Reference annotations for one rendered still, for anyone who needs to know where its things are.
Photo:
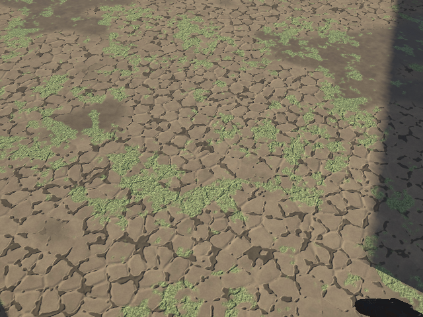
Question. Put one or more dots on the right robot hand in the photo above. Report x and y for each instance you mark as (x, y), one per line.
(386, 308)

